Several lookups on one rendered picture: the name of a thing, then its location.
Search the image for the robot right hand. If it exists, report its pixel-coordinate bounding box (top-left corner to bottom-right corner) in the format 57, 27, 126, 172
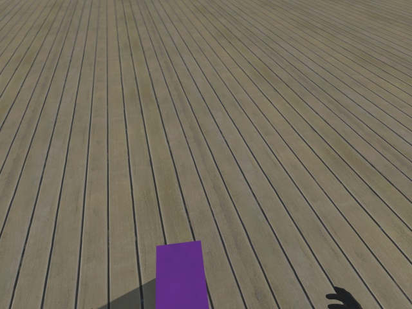
326, 286, 363, 309

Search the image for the carton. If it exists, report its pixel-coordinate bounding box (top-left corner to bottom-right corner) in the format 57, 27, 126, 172
156, 240, 209, 309

